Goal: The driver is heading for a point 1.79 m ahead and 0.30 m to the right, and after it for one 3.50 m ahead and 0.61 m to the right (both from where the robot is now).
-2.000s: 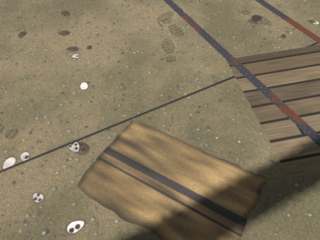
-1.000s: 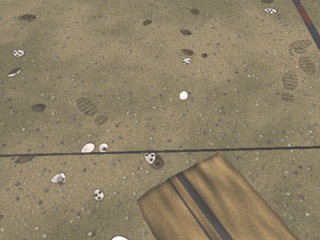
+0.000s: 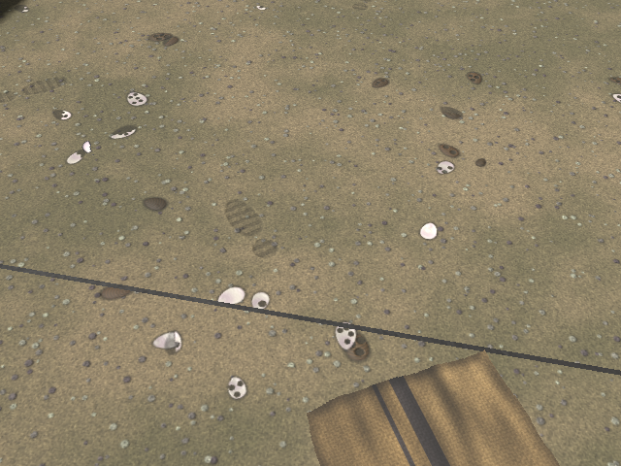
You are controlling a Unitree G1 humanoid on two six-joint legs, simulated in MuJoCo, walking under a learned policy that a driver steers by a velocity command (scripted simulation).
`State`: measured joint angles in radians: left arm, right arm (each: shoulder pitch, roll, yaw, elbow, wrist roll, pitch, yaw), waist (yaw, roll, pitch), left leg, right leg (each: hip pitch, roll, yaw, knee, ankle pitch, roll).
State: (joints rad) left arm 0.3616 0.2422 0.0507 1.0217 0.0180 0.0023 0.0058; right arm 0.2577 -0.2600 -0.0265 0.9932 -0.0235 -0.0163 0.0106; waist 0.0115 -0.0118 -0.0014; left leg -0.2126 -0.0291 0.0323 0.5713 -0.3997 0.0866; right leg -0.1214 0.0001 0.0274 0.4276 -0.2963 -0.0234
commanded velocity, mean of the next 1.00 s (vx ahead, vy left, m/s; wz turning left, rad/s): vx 0.46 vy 0.00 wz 0.00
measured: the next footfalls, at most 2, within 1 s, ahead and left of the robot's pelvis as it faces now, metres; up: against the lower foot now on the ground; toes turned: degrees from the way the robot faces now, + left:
right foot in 0.44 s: +0.37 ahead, -0.10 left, +0.00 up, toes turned -4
left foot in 1.00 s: +0.69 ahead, +0.06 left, +0.00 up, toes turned +4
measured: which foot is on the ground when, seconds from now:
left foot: down 0.00-0.44, up 0.46-0.98, down 1.00-1.00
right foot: down 0.00-0.04, up 0.06-0.42, down 0.44-1.00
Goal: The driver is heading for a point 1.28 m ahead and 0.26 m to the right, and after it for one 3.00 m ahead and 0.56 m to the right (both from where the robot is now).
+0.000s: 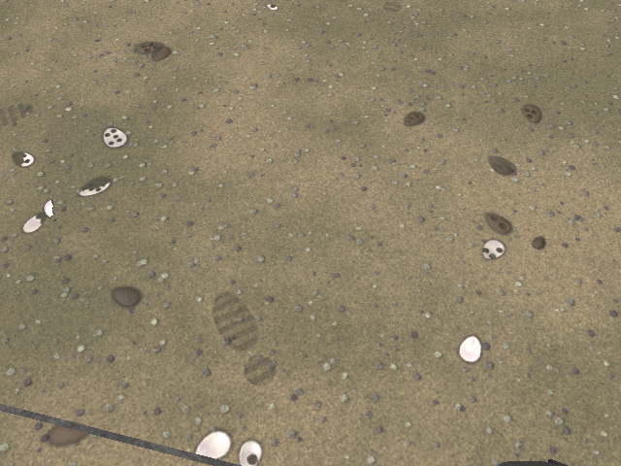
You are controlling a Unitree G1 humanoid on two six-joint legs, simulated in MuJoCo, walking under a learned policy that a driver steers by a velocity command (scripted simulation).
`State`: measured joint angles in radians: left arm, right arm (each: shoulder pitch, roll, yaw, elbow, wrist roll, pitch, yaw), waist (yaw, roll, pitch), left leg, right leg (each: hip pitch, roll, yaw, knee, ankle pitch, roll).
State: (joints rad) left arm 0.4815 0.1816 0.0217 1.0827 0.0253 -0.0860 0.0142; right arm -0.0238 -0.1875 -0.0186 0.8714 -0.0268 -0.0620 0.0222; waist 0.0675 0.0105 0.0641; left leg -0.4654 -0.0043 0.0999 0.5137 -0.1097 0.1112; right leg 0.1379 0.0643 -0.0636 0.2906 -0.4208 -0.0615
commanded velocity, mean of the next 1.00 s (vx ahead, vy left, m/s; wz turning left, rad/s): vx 0.50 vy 0.00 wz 0.00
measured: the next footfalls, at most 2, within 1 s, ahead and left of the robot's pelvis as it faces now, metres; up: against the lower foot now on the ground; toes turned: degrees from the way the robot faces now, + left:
right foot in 0.56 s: +0.48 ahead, -0.09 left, +0.00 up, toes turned -4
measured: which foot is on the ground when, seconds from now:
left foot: down 0.00-0.58, up 0.60-1.00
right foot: down 0.00-0.00, up 0.02-0.54, down 0.56-1.00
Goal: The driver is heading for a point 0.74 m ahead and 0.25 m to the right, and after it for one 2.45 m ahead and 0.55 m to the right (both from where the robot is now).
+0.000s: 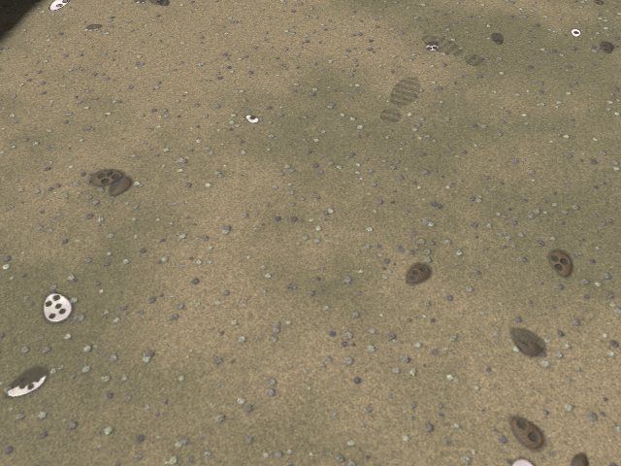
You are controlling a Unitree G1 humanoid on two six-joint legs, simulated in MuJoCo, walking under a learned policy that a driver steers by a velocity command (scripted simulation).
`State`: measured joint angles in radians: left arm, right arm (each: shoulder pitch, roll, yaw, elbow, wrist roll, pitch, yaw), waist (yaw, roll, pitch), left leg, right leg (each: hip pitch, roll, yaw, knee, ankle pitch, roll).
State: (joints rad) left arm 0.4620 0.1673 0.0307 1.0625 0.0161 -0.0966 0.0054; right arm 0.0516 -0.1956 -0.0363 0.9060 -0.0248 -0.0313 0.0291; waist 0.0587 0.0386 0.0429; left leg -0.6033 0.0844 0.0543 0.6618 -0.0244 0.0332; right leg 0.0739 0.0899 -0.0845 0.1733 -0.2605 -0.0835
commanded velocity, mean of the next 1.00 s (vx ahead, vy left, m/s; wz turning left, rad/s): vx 0.50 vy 0.00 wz -0.46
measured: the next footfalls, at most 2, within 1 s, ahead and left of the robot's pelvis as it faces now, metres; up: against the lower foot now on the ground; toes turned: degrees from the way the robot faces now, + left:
left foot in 0.12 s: +0.24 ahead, +0.11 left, +0.00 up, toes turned +2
right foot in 0.66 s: +0.47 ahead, -0.12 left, +0.00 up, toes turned -24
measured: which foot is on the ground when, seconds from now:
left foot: up 0.00-0.10, down 0.12-0.68, up 0.70-1.00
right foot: down 0.00-0.14, up 0.16-0.64, down 0.66-1.00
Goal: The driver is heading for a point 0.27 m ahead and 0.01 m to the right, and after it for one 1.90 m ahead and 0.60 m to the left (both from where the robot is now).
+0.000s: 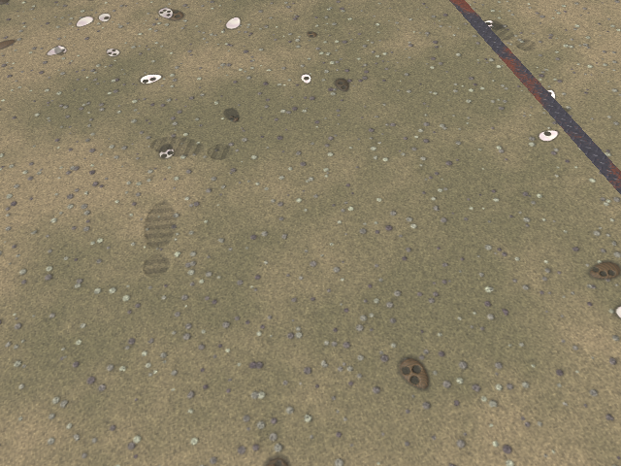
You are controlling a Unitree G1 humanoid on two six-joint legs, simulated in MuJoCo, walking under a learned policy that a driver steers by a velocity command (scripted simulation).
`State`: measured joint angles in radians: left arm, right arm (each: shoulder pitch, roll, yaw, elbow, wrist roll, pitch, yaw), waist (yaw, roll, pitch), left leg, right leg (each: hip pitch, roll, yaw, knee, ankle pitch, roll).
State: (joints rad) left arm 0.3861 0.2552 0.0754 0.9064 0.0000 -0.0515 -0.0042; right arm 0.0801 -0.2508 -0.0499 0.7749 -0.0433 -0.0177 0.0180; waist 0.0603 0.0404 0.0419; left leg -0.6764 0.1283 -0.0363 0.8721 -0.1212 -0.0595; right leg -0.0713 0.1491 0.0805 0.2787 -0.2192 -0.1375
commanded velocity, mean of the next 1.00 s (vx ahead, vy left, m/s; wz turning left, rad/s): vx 0.50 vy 0.00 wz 0.25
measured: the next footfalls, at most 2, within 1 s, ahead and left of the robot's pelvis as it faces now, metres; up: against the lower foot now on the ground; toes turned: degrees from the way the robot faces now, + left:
left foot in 0.22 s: +0.31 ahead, +0.12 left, +0.00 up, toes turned -3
right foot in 0.72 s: +0.57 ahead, -0.05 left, +0.00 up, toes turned +13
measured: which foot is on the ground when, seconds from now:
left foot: up 0.00-0.20, down 0.22-0.74, up 0.76-1.00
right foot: down 0.00-0.22, up 0.24-0.70, down 0.72-1.00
